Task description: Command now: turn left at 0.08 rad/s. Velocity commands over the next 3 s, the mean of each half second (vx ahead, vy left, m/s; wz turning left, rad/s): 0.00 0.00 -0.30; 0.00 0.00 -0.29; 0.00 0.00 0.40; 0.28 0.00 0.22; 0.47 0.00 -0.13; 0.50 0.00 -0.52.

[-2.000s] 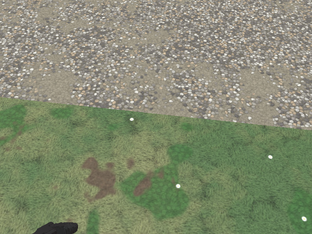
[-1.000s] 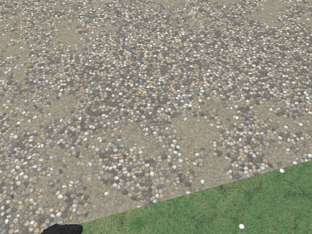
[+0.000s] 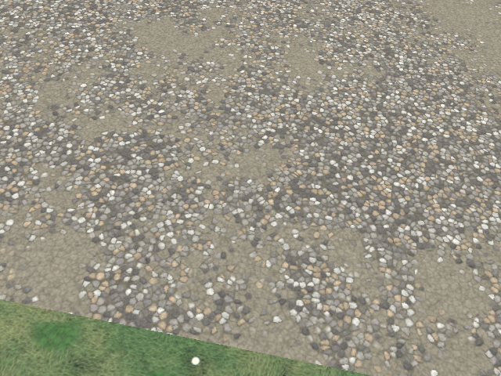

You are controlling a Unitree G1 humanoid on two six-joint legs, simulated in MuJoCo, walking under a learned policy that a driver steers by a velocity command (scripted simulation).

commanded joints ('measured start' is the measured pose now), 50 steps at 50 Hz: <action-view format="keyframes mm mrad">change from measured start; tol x16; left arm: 1 -17 51 0 -46 -2 -13 -10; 26 46 71 19 -130 -24 21 -67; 29 112 280 65 -175 -1 7 -37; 50 9 78 -23 -118 15 -43 -33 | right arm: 1 -27 -115 -27 -41 -10 -12 1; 50 -28 -138 -44 15 12 -9 -4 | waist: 1 -18 169 -86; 10 -31 -89 -65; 17 -12 213 -84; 26 22 171 -98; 29 -9 -292 -80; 33 2 -36 -86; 50 -10 -41 -44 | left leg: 1 78 249 -204 -141 139 150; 12 103 69 31 92 15 -8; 18 149 476 -305 -119 254 235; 25 79 346 40 -34 307 105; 28 -143 241 196 322 -39 -60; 29 -443 102 179 654 -517 -157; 31 -483 79 -47 831 -434 -140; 36 -347 98 -42 748 -116 -148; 47 -66 121 -18 205 -133 -156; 50 58 112 -14 -24 116 -120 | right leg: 1 95 -24 5 -162 -25 1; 7 270 -68 57 -392 463 -81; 14 19 -34 154 -341 189 -132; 20 -135 -48 24 170 -260 -54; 27 280 76 -142 -360 104 -104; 29 509 -313 481 -472 794 -337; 32 390 -261 395 -544 467 -370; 50 271 -101 185 -520 300 -238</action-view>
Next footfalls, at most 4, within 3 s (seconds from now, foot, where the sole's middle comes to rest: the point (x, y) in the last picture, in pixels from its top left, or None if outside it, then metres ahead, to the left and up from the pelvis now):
0.12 right None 0.04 -0.16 -0.78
0.56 right None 0.00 -0.17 -0.78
1.00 left None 0.08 0.04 -0.78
1.82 right None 0.08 -0.18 -0.78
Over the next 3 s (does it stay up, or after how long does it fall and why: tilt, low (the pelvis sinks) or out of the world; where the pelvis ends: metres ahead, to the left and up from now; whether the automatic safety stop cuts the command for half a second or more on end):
stays up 0.65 -0.12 0.00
